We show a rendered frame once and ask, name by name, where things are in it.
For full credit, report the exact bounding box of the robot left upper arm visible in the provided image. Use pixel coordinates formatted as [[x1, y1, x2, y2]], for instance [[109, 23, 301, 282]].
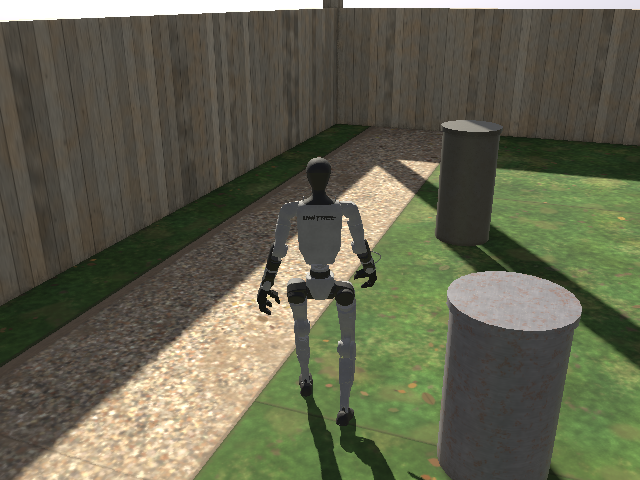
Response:
[[272, 201, 299, 258]]

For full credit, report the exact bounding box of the robot right foot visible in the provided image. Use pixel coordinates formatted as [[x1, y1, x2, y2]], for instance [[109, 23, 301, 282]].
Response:
[[336, 407, 354, 426]]

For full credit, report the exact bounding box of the right robot forearm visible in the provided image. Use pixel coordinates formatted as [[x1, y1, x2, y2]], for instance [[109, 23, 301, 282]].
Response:
[[357, 239, 376, 274]]

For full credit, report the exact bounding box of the right robot hand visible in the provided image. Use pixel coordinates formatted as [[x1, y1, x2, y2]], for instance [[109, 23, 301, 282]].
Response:
[[354, 269, 377, 288]]

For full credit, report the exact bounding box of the robot right upper arm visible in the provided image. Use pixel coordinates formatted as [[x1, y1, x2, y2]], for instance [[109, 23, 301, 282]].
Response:
[[340, 201, 367, 254]]

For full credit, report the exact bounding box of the right robot shin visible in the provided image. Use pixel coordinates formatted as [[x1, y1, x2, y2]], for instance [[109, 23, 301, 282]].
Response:
[[339, 341, 356, 413]]

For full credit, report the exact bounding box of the left robot hand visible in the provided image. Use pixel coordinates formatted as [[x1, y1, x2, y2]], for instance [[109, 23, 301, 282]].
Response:
[[257, 287, 280, 315]]

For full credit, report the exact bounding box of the left robot forearm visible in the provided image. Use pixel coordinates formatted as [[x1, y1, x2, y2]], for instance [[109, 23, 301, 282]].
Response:
[[260, 242, 282, 291]]

